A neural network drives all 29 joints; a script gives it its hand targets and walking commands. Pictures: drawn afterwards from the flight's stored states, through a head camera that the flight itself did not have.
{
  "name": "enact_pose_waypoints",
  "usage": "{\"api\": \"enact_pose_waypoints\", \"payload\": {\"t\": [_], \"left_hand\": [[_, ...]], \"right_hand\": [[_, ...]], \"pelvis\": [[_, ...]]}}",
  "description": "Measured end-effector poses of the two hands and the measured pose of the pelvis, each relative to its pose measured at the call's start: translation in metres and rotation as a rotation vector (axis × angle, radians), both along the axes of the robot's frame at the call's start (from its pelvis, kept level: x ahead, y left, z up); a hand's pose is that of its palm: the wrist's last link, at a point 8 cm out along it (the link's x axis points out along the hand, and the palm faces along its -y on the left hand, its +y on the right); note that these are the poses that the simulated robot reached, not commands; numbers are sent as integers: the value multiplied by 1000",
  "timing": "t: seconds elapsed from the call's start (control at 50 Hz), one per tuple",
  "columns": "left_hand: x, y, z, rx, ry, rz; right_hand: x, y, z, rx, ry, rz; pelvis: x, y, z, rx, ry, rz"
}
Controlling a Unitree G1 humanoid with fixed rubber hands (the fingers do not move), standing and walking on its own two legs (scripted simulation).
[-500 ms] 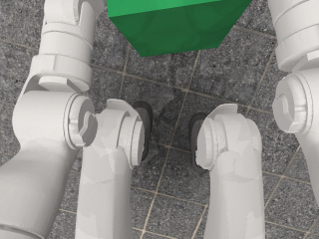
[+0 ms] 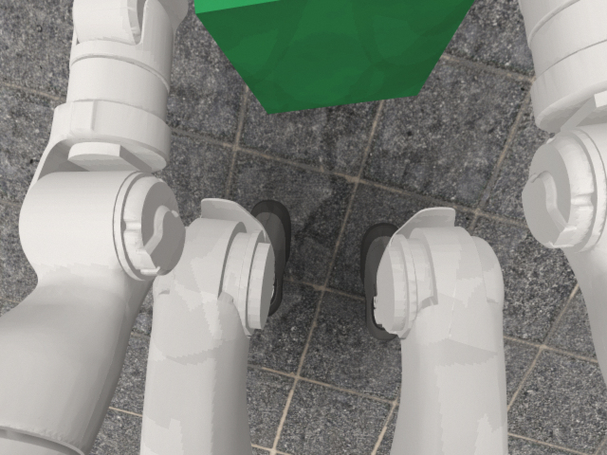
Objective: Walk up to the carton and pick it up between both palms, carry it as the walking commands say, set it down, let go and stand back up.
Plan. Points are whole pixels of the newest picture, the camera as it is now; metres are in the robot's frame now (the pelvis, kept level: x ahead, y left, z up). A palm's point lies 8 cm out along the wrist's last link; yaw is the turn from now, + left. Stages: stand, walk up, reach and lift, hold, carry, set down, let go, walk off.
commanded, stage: set down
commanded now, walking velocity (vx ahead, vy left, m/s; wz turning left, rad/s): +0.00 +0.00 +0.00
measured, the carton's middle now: out of the picture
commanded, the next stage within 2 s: none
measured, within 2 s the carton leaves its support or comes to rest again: rests again in 1.28 s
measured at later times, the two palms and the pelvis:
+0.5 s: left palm out of the picture +0.56 +0.16 -0.15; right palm out of the picture +0.60 -0.14 -0.15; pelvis +0.00 +0.00 +0.00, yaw +0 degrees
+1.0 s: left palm out of the picture +0.57 +0.16 -0.16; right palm out of the picture +0.60 -0.14 -0.15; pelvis +0.00 +0.00 -0.01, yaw +0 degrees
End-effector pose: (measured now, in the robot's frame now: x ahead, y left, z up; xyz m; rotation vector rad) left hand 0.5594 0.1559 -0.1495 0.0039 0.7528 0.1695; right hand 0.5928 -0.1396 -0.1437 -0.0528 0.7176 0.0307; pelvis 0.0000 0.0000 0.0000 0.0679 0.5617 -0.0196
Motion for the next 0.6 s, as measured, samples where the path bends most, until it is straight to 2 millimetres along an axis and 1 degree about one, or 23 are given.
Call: {"api": "enact_pose_waypoints", "payload": {"t": [0.6], "left_hand": [[6,5,-5,-46,-22,-38]], "right_hand": [[4,-2,-6,54,-26,3]], "pelvis": [[1,2,-5,-4,7,3]]}}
